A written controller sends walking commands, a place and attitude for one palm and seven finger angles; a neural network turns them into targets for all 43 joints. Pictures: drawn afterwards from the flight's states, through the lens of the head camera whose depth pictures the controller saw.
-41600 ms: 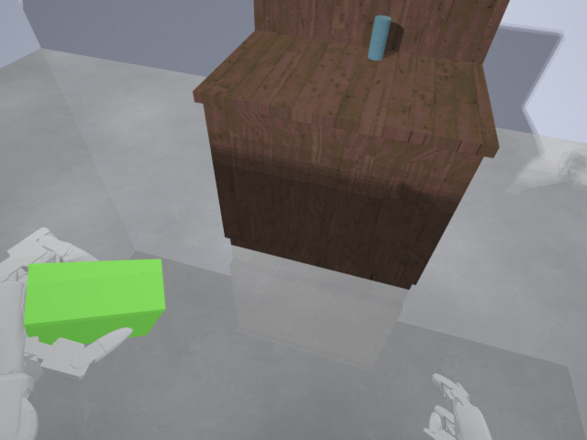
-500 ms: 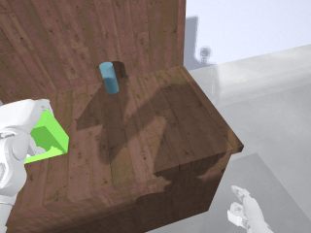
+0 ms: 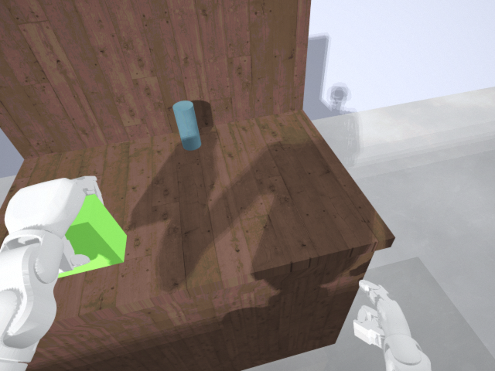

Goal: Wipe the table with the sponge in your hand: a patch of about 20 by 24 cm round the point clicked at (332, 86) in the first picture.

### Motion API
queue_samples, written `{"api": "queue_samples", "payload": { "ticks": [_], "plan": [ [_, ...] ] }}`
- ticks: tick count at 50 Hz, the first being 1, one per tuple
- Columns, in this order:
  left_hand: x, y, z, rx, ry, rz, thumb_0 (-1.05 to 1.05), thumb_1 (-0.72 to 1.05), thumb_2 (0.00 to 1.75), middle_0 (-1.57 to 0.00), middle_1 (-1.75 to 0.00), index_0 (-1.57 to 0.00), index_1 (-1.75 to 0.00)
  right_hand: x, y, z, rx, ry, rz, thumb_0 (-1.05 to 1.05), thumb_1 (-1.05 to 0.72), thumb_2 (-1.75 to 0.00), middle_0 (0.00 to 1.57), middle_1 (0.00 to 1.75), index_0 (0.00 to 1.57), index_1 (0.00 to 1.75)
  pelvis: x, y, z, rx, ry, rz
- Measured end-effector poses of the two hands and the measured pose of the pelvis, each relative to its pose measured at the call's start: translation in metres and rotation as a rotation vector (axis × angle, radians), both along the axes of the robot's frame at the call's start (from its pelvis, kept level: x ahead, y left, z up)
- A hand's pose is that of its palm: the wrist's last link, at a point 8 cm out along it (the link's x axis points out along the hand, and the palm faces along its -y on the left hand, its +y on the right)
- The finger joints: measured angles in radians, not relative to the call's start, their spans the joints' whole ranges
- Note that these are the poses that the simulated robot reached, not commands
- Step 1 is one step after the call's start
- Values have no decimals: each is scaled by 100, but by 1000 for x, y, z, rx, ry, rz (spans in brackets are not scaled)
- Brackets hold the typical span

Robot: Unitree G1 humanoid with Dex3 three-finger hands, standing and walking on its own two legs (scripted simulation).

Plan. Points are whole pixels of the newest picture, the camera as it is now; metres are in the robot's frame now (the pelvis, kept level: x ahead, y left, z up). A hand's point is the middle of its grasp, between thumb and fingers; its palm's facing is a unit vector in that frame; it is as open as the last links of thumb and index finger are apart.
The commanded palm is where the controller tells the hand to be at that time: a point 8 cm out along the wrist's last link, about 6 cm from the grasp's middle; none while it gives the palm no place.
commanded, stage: bring the sponge back beside the body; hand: left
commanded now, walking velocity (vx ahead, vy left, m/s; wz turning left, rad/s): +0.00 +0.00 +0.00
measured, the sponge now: (81, 243) +0.23 +0.32 +0.10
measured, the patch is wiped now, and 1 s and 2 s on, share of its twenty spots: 1.00 1.00 1.00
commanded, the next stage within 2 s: step back with the hand held close in 1.04 s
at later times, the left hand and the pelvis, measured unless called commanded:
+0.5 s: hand (81, 253) +0.20 +0.28 +0.13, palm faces +0.08 -0.10 -0.99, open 9.7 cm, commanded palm +0.16 +0.27 +0.21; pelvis -0.01 -0.01 +0.00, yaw -1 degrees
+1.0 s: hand (89, 265) +0.19 +0.26 +0.13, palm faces +0.12 -0.12 -0.99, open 9.7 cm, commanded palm +0.15 +0.26 +0.21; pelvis -0.01 -0.02 +0.00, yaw -2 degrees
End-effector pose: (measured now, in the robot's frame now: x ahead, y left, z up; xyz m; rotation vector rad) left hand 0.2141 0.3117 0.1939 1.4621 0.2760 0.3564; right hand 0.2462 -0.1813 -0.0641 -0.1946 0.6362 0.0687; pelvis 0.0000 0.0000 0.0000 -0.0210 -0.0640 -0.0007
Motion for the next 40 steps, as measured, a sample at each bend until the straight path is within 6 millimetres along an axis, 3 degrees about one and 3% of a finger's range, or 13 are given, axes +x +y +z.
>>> {"api": "queue_samples", "payload": {
  "ticks": [21, 33, 40],
  "plan": [
    [-30, -28, -8, -17, -8, -20, 0, -49, 106, -77, -137, -78, -137, -19, -27, -5, -7, 1, -39, 1, -91, -89, 20, 30, 20, 29, -7, -12, -2, 4, -20, -16],
    [-48, -48, -9, -34, -40, -45, 0, -49, 106, -77, -137, -78, -138, -19, -28, -3, 17, -32, -36, 1, -91, -89, 20, 30, 20, 29, -9, -16, -3, 6, -29, -24],
    [-54, -50, -11, -38, -50, -29, 0, -49, 106, -77, -136, -78, -137, -17, -27, 1, 18, -50, -28, 1, -91, -89, 20, 30, 20, 29, -11, -19, -3, 7, -37, -23]
  ]
}}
